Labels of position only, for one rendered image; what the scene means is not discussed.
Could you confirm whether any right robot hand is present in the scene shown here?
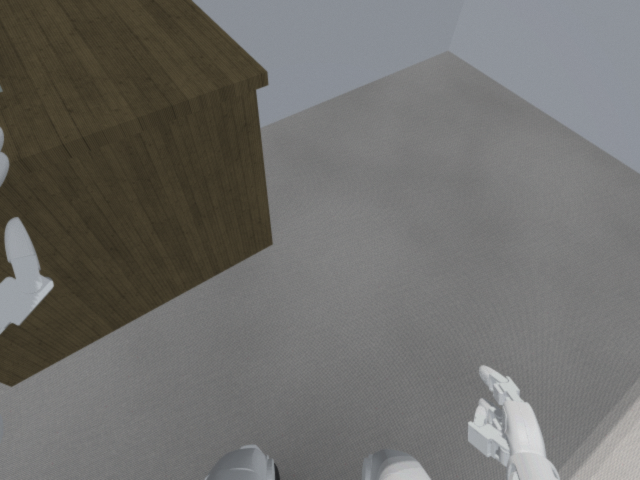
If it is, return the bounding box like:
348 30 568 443
468 365 547 468

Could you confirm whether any counter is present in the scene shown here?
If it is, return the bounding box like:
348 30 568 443
0 0 273 387

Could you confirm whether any robot right thigh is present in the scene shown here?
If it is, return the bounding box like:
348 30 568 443
362 449 431 480

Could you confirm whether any robot left shin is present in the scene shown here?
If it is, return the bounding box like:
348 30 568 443
240 444 263 453

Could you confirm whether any left robot hand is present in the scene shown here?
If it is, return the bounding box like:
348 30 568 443
0 127 54 334

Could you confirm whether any robot right forearm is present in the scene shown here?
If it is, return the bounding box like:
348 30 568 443
506 452 560 480

